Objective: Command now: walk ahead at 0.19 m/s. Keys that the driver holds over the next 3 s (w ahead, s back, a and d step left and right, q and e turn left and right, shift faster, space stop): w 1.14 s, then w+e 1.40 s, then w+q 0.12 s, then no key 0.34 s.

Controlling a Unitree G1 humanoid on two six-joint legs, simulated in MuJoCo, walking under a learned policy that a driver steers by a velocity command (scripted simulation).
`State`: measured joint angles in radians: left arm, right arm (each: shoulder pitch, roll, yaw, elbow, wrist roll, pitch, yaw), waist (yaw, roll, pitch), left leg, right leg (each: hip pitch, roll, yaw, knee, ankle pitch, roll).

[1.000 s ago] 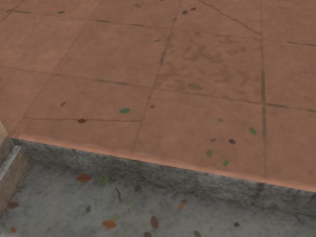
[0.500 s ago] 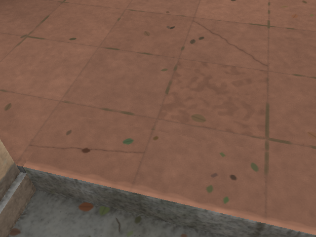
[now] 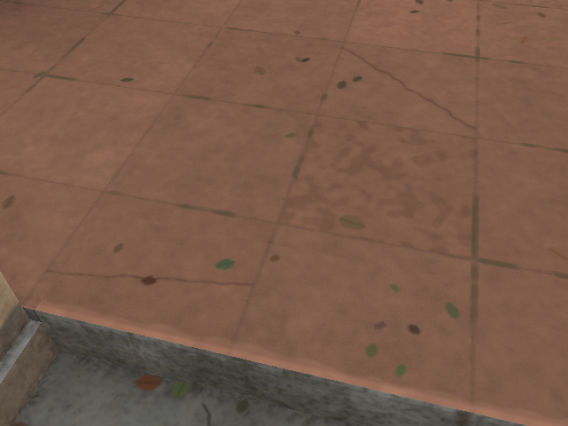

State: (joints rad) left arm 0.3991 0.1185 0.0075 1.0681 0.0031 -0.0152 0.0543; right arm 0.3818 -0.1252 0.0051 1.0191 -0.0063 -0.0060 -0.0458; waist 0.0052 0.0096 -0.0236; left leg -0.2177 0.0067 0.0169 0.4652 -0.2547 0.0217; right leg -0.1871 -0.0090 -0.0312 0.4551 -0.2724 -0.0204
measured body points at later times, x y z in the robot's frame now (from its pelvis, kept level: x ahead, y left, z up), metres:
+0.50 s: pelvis +0.13 +0.01 +0.00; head +0.13 +0.01 +0.45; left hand +0.38 +0.17 -0.07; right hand -0.02 -0.17 -0.15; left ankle -0.01 +0.11 -0.74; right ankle +0.26 -0.10 -0.49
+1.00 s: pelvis +0.44 -0.01 +0.16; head +0.45 -0.02 +0.61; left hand +0.29 +0.12 +0.02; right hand +0.69 -0.16 +0.07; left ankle +0.64 +0.11 -0.32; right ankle +0.30 -0.10 -0.58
